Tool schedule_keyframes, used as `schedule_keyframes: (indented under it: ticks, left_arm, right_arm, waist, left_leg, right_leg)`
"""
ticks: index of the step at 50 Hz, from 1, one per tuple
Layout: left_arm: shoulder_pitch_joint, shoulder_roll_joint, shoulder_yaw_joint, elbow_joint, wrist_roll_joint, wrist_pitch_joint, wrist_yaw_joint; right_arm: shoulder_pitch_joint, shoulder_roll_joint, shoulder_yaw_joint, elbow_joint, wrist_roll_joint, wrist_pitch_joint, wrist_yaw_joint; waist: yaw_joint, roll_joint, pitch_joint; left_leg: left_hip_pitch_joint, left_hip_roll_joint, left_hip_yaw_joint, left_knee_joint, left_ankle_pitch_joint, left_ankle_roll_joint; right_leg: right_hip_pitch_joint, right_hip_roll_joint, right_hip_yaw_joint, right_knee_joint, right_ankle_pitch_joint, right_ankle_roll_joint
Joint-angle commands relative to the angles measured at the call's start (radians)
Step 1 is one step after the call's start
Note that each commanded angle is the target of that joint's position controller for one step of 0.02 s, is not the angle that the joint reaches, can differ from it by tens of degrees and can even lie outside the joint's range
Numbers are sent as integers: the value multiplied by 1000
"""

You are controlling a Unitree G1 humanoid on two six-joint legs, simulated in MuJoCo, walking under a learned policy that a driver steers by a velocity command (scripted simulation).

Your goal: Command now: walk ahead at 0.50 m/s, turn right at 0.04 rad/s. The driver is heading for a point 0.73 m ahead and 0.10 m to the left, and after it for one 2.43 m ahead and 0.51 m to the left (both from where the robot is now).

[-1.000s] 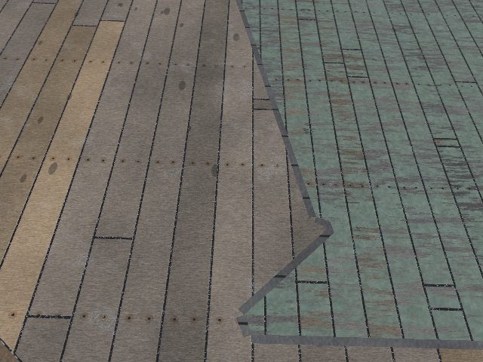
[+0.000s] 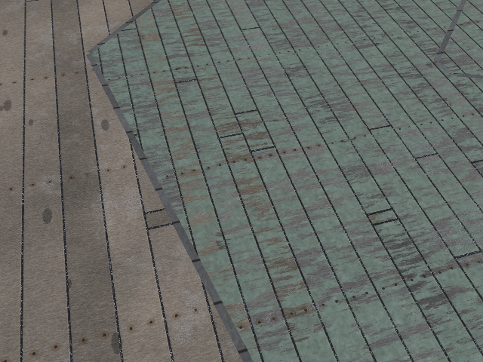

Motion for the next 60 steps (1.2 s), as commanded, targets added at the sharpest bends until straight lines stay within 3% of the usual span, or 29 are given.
schedule_keyframes:
  ticks: [1,3,6,8,12,16,18,19,20,21,22,23,24,25,28,29,34,40,43,45,46,47,48,49,50,51,52,55,60]
  left_arm:
    - [25,75,24,-61,7,-2,6]
    - [-29,62,18,-82,11,5,10]
    - [-117,47,15,-100,16,-2,8]
    - [-186,21,2,-119,11,-13,-2]
    - [-317,29,2,-155,4,-24,-22]
    - [-323,56,9,-175,1,-33,-41]
    - [-158,104,35,-129,6,-34,-36]
    - [3,157,59,-87,15,-34,-25]
    - [135,259,82,-73,35,-30,-15]
    - [165,216,72,-59,19,-23,-16]
    - [112,147,50,-65,13,-21,-13]
    - [45,117,40,-71,13,-21,-9]
    - [-18,89,30,-70,16,-24,-10]
    - [-61,64,23,-70,23,-32,-13]
    - [-102,56,28,-47,32,-54,-16]
    - [-103,81,34,-37,35,-59,-13]
    - [-79,102,41,-2,33,-54,6]
    - [13,146,57,50,10,-17,18]
    - [-3,176,68,49,-2,9,26]
    - [-31,196,71,39,-6,26,34]
    - [-38,186,64,30,-4,24,38]
    - [41,61,26,-18,39,6,28]
    - [30,52,9,-39,25,-36,13]
    - [-91,134,30,-59,-16,-59,2]
    - [-122,125,26,-73,-19,-68,4]
    - [-151,115,29,-56,13,-59,18]
    - [-113,126,37,-60,22,-47,24]
    - [-40,102,37,-35,20,-8,25]
    - [-139,56,15,-60,23,4,22]
  right_arm:
    - [11,-113,-24,-38,-1,-17,-1]
    - [20,-138,-29,-22,5,-21,-7]
    - [52,-156,-33,-4,7,-10,-19]
    - [79,-172,-36,13,15,-5,-23]
    - [178,-165,-34,60,26,12,-26]
    - [174,-194,-46,81,27,34,-36]
    - [134,-205,-47,78,29,44,-41]
    - [139,-170,-32,67,21,44,-42]
    - [222,-72,1,36,5,29,-36]
    - [254,-57,10,53,20,9,-29]
    - [170,-166,-21,41,49,-2,-25]
    - [96,-174,-25,19,56,-5,-24]
    - [62,-160,-26,15,46,0,-27]
    - [71,-149,-33,19,36,13,-32]
    - [119,-92,-30,37,37,53,-37]
    - [107,-81,-29,24,37,59,-39]
    - [-18,-64,-27,-18,26,50,-20]
    - [-194,-46,-13,-113,26,49,16]
    - [-174,-76,-29,-139,26,53,30]
    - [9,-140,-67,-107,30,59,26]
    - [176,-204,-102,-65,31,64,10]
    - [218,-329,-130,-58,28,69,-12]
    - [196,-318,-114,-103,16,54,-7]
    - [167,-241,-91,-110,6,44,-1]
    - [110,-207,-82,-114,12,36,-1]
    - [44,-164,-69,-119,24,40,-2]
    - [11,-164,-69,-134,14,41,-10]
    - [-36,-158,-65,-147,0,43,-22]
    - [-6,-165,-60,-117,11,64,-49]
  waist:
    - [12,101,-51]
    - [9,108,-15]
    - [-17,75,-10]
    - [-43,104,10]
    - [-95,74,31]
    - [-57,102,19]
    - [44,109,-81]
    - [110,81,-202]
    - [112,-109,-369]
    - [114,-240,-461]
    - [128,-130,-302]
    - [105,-89,-186]
    - [73,-42,-107]
    - [39,-55,-62]
    - [-9,-45,-29]
    - [-18,-61,-15]
    - [17,-17,18]
    - [79,1,73]
    - [39,-39,23]
    - [-75,-50,-87]
    - [-160,-8,-173]
    - [-91,250,-260]
    - [-77,248,-421]
    - [-119,126,-346]
    - [-86,87,-233]
    - [-49,-19,-136]
    - [-5,55,-120]
    - [46,61,-120]
    - [2,116,-161]
  left_leg:
    - [140,270,-314,-275,63,177]
    - [120,270,-259,-305,140,191]
    - [157,233,-177,-319,166,156]
    - [152,219,-127,-311,217,139]
    - [271,241,-125,-279,209,126]
    - [383,308,-155,-190,323,105]
    - [366,268,-112,-3,595,71]
    - [232,215,-85,207,536,39]
    - [-146,83,-32,592,136,-26]
    - [-357,-6,-136,798,-438,-43]
    - [-453,58,-190,878,-405,-32]
    - [-463,109,-161,852,-310,-26]
    - [-430,143,-147,793,-236,-33]
    - [-380,171,-153,745,-179,-38]
    - [-305,187,-158,714,-99,-58]
    - [-325,190,-164,688,-63,-67]
    - [-358,173,-128,404,195,-73]
    - [-422,154,-47,215,161,-30]
    - [-319,83,33,189,22,17]
    - [-65,2,77,164,-28,69]
    - [214,-5,18,103,25,112]
    - [575,257,-430,94,102,258]
    - [720,417,-879,-74,120,407]
    - [668,382,-720,-86,264,336]
    - [527,340,-555,-64,412,292]
    - [375,271,-417,-77,487,217]
    - [253,276,-383,-84,605,241]
    - [91,217,-262,-118,688,218]
    - [102,173,-182,-97,661,158]
  right_leg:
    - [-161,-96,36,-43,71,19]
    - [-204,-109,25,-141,136,46]
    - [-224,-99,9,-325,328,56]
    - [-183,-82,-14,-464,414,54]
    - [-199,-44,-34,-591,442,39]
    - [-165,-26,-29,-650,306,-10]
    - [86,26,-76,-694,294,-53]
    - [369,-25,-29,-661,328,-95]
    - [786,-290,342,-646,289,-221]
    - [881,-400,664,-790,125,-307]
    - [764,-362,551,-824,30,-250]
    - [620,-325,405,-853,47,-207]
    - [484,-282,307,-898,98,-183]
    - [387,-252,232,-941,144,-168]
    - [268,-217,82,-1019,267,-162]
    - [252,-233,51,-1033,308,-173]
    - [307,-185,-135,-1041,422,-132]
    - [509,-255,-200,-992,516,-125]
    - [579,-259,-244,-846,872,-84]
    - [539,-234,-273,-570,1098,-51]
    - [379,-193,-286,-324,951,-10]
    - [-43,-49,-268,55,188,61]
    - [-252,102,-34,270,-299,83]
    - [-328,36,51,293,-235,61]
    - [-327,-6,41,221,-157,47]
    - [-278,-46,16,135,-95,41]
    - [-204,-60,26,105,-64,57]
    - [-87,-59,2,-20,3,93]
    - [-47,-28,-14,-342,256,112]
